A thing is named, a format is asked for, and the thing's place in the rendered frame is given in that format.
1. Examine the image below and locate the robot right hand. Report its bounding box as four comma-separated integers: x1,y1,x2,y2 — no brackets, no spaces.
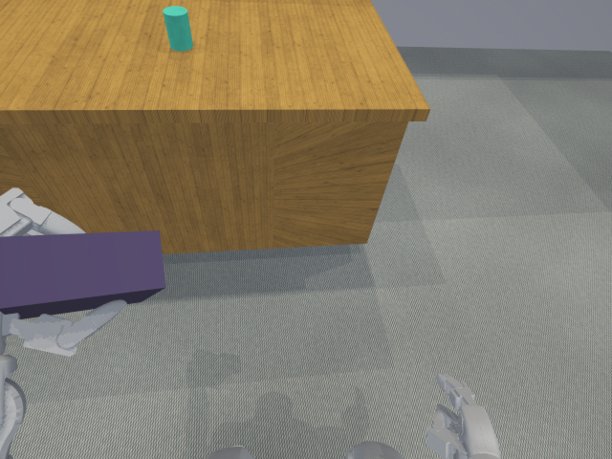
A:
427,372,501,459

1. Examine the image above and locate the robot left hand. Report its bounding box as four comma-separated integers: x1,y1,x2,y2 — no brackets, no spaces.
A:
0,187,127,357

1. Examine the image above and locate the left robot forearm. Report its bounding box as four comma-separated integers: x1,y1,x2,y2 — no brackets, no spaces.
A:
0,355,27,459

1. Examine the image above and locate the sponge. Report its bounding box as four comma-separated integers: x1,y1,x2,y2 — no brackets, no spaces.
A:
0,230,165,319

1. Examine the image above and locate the table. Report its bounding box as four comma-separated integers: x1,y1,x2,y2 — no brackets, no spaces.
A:
0,0,430,254

